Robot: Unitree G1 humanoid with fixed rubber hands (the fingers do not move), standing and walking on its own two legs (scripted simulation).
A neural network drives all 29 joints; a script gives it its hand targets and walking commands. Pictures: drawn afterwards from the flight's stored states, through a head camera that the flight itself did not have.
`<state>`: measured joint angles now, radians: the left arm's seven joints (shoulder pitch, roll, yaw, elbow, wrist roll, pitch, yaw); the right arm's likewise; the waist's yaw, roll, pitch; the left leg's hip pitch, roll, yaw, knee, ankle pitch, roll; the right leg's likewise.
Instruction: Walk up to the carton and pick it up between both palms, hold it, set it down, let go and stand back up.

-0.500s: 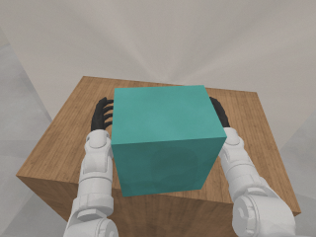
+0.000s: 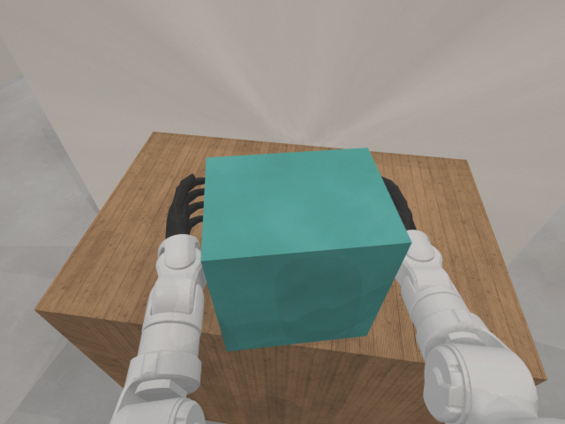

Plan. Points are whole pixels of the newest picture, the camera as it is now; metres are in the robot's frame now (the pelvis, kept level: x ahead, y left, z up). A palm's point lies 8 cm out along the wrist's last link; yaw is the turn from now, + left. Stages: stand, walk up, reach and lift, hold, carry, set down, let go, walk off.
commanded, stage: set down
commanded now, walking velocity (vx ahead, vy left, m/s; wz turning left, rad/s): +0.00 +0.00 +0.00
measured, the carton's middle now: (293, 254) +0.35 +0.03 +0.06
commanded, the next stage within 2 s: none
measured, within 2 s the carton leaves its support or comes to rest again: rests again in 0.18 s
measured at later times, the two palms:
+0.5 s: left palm (196, 222) +0.37 +0.17 +0.10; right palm (455, 196) +0.44 -0.21 +0.11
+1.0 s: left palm (153, 152) +0.37 +0.20 +0.23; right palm (497, 158) +0.42 -0.22 +0.20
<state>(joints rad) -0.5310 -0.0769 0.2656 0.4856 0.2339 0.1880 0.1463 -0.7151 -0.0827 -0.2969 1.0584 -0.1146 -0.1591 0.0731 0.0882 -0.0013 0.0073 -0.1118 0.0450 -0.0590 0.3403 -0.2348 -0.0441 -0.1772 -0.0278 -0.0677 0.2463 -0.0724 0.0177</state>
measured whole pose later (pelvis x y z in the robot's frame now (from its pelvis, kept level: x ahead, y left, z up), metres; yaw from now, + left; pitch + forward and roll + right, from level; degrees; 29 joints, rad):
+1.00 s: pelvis -0.03 -0.02 -0.01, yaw -2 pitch +4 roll +0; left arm -0.91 0.29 0.13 0.50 -0.28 0.67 0.19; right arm -0.99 -0.54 0.12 0.86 0.47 0.39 0.04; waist 0.15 0.05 -0.08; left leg -0.25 0.07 -0.03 0.38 -0.21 -0.07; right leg -0.35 0.00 -0.03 0.34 -0.06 -0.02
